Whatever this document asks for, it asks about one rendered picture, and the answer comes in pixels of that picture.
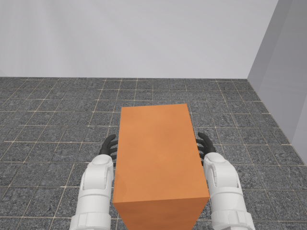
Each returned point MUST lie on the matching left robot forearm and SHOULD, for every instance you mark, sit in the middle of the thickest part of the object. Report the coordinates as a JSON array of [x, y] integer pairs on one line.
[[92, 212]]

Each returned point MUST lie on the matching carton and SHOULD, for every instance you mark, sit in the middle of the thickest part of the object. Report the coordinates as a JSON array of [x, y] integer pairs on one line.
[[159, 180]]

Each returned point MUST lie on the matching right robot hand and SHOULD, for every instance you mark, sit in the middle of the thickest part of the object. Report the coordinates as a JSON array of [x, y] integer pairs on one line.
[[206, 142]]

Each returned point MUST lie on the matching left robot hand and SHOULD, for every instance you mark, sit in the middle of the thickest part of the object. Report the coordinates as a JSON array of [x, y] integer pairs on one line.
[[106, 147]]

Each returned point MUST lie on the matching right robot forearm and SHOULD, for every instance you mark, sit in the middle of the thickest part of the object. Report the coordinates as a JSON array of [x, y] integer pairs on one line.
[[229, 209]]

